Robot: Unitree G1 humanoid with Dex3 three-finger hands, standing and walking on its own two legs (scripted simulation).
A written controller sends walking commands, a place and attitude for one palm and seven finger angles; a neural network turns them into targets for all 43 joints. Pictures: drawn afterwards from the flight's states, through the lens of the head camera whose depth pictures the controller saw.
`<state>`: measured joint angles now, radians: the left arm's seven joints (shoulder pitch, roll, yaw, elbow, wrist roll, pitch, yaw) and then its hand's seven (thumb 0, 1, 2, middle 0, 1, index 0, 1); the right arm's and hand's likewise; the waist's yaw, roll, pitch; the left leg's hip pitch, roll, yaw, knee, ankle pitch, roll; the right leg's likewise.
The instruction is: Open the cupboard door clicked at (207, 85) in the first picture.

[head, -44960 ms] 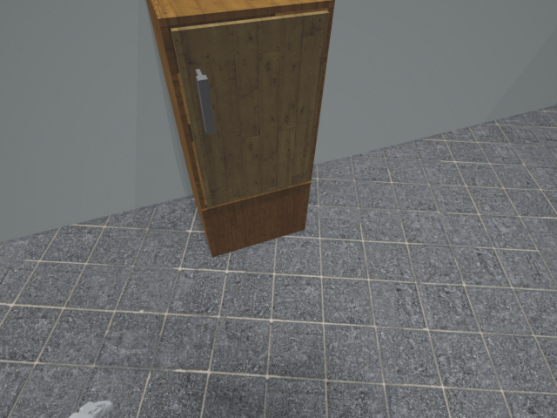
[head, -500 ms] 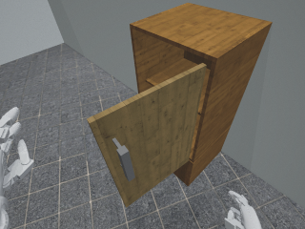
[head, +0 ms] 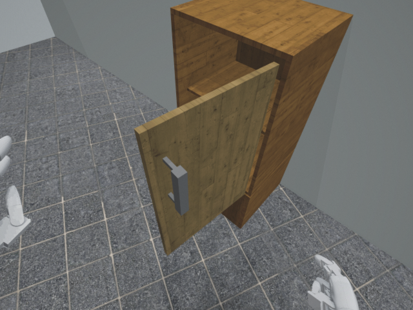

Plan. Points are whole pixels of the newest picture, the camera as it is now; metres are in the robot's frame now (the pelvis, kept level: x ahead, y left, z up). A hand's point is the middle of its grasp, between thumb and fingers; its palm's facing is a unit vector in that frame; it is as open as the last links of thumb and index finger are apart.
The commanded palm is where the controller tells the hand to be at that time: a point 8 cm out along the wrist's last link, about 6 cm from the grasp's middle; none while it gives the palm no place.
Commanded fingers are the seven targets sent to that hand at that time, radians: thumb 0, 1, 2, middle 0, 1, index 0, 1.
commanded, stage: step back with the hand held close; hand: left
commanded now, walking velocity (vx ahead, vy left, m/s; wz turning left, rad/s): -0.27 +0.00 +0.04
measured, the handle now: (175, 186) +0.38 +0.09 +0.00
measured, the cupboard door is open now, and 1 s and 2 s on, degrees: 83 83 83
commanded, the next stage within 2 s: stop stepping back and stand still in 0.50 s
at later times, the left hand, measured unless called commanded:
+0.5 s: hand out of the picture +0.09 +0.29 +0.17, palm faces +0.46 -0.78 -0.43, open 7.5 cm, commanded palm +0.03 +0.33 +0.18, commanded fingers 0.00 0.90 0.90 -0.20 -0.30 -0.20 -0.30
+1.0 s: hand out of the picture +0.02 +0.35 +0.18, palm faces +0.52 -0.79 -0.32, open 7.5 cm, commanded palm -0.07 +0.37 +0.18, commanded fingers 0.00 0.90 0.90 -0.20 -0.30 -0.20 -0.30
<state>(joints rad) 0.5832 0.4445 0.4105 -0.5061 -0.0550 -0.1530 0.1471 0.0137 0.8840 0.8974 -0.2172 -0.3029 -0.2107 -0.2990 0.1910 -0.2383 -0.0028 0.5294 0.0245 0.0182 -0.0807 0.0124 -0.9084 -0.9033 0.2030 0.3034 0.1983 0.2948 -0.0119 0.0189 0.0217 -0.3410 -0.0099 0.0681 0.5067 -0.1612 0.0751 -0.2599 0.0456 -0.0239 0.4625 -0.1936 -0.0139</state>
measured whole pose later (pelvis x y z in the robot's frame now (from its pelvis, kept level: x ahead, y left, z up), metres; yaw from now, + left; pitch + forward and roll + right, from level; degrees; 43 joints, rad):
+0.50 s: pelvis -0.09 +0.02 -0.01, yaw +4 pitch -1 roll -5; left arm 0.53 0.45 0.41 -0.55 -0.05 -0.22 0.15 0.01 0.88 0.90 -0.22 -0.30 -0.21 -0.30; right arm 0.16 -0.21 0.00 0.61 0.00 -0.07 -0.07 0.01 -0.91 -0.90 0.21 0.30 0.20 0.30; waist 0.00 0.03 0.03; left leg -0.49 0.01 0.06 0.52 -0.06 0.08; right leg -0.23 0.10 0.03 0.55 -0.30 0.00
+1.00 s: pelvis -0.21 +0.06 +0.00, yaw +1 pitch -2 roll -2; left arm 0.35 0.42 0.46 -0.45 -0.04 -0.17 0.17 0.01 0.88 0.90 -0.21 -0.30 -0.21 -0.30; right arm 0.23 -0.15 0.04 0.67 -0.01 -0.16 -0.06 0.01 -0.91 -0.90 0.20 0.30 0.20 0.30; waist -0.01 -0.06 0.03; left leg -0.33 0.00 0.04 0.57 -0.21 0.05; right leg -0.34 0.05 0.02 0.91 -0.48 -0.01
